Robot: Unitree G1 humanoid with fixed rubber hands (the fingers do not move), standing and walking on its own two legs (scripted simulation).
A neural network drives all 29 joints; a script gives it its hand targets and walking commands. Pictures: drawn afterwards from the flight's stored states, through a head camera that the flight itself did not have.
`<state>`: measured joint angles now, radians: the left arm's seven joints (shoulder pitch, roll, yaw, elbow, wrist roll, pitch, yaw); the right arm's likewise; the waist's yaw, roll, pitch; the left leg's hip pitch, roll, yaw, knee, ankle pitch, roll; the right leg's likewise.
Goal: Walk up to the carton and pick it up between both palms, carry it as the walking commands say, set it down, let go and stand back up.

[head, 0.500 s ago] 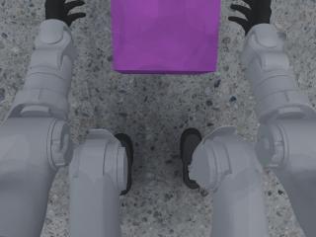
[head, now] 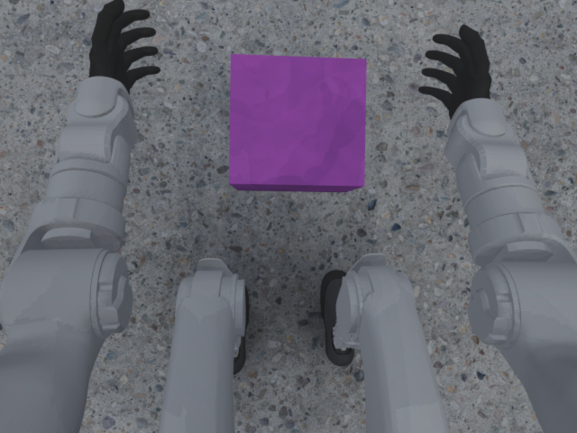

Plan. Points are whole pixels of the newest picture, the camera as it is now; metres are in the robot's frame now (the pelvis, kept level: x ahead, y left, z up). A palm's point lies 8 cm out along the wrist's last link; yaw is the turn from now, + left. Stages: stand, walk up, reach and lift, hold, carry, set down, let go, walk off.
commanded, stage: set down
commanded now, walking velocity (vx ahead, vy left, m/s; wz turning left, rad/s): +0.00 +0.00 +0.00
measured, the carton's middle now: (295, 131) +0.54 -0.01 -0.39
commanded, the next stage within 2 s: let go in 0.80 s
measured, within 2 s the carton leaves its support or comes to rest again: neither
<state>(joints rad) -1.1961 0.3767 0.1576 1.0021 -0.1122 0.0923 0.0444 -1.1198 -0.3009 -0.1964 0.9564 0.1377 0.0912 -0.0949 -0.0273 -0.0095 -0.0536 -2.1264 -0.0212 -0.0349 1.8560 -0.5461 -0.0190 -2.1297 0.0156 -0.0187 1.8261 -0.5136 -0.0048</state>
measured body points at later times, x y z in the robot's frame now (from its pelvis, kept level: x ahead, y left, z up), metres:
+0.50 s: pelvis +0.02 +0.00 +0.14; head +0.31 +0.02 +0.49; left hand +0.55 +0.22 +0.06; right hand +0.52 -0.21 +0.05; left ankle +0.09 +0.12 -0.43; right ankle +0.10 -0.11 -0.43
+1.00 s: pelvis +0.06 +0.00 +0.22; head +0.31 +0.02 +0.59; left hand +0.47 +0.23 +0.10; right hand +0.46 -0.22 +0.10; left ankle +0.09 +0.12 -0.43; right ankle +0.10 -0.11 -0.43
